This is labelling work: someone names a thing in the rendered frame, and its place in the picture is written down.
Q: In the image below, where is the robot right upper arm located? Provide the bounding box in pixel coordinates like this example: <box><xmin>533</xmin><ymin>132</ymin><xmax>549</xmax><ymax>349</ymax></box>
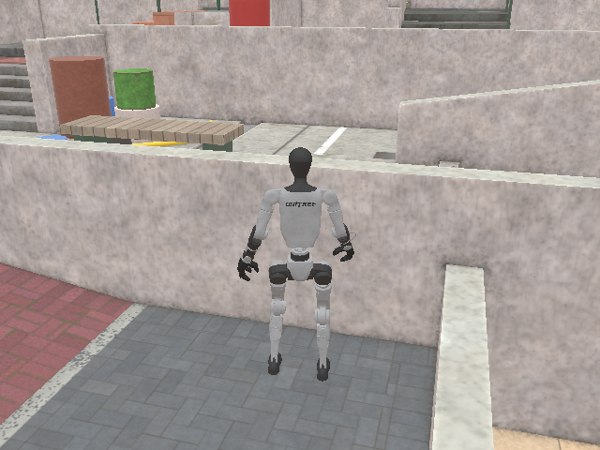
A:
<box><xmin>320</xmin><ymin>188</ymin><xmax>347</xmax><ymax>238</ymax></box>

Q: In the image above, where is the right robot forearm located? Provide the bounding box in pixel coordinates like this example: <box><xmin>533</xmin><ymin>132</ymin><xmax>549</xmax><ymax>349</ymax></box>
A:
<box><xmin>337</xmin><ymin>223</ymin><xmax>353</xmax><ymax>250</ymax></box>

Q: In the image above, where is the left robot forearm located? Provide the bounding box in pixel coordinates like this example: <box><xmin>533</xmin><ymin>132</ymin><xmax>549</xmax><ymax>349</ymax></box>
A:
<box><xmin>241</xmin><ymin>225</ymin><xmax>262</xmax><ymax>263</ymax></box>

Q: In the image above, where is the robot left upper arm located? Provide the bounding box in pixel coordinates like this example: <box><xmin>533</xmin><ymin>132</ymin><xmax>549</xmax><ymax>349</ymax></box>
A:
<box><xmin>253</xmin><ymin>188</ymin><xmax>281</xmax><ymax>240</ymax></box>

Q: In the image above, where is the robot left hand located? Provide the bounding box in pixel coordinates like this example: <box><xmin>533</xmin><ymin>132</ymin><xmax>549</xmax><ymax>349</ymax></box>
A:
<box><xmin>237</xmin><ymin>258</ymin><xmax>259</xmax><ymax>281</ymax></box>

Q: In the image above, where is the robot left thigh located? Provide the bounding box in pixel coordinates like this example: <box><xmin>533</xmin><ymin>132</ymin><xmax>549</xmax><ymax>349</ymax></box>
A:
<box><xmin>268</xmin><ymin>261</ymin><xmax>288</xmax><ymax>316</ymax></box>

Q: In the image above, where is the robot torso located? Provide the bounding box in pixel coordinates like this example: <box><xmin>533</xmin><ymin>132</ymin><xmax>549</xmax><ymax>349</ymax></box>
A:
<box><xmin>278</xmin><ymin>184</ymin><xmax>323</xmax><ymax>281</ymax></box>

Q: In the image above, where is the robot right hand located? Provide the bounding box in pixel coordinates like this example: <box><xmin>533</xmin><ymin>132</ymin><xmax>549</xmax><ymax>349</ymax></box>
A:
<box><xmin>333</xmin><ymin>247</ymin><xmax>354</xmax><ymax>262</ymax></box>

